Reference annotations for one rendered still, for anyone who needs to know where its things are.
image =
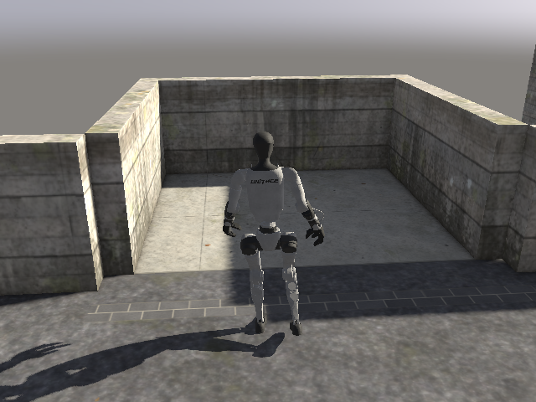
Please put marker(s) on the robot left foot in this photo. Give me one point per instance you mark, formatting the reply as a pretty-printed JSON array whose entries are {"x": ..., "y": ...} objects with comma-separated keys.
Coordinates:
[{"x": 260, "y": 326}]

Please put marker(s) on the left robot upper arm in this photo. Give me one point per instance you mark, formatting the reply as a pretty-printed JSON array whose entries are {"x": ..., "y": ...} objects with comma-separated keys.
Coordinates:
[{"x": 235, "y": 190}]

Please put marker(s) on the robot right hand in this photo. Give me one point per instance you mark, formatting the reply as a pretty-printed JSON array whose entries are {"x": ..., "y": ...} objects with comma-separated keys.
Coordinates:
[{"x": 319, "y": 233}]

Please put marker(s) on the robot right forearm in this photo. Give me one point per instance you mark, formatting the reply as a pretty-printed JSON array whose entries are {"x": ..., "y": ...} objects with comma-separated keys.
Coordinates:
[{"x": 311, "y": 218}]

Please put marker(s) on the right robot upper arm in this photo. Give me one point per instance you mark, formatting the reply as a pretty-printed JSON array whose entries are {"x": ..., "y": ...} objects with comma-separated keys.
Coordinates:
[{"x": 290, "y": 174}]

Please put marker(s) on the robot left thigh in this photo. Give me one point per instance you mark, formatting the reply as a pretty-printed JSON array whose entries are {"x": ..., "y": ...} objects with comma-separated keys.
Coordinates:
[{"x": 249, "y": 248}]

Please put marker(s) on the robot left forearm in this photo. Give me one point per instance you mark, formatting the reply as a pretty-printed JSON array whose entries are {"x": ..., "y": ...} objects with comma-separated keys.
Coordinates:
[{"x": 228, "y": 217}]

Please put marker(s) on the robot left hand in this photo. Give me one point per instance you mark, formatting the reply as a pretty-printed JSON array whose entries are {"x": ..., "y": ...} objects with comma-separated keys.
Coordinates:
[{"x": 230, "y": 233}]

